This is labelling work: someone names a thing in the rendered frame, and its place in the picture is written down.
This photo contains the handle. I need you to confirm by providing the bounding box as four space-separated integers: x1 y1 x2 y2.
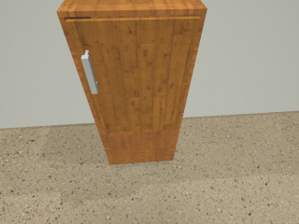
81 49 98 94

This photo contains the cupboard door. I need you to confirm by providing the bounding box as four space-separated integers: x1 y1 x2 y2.
65 16 201 134

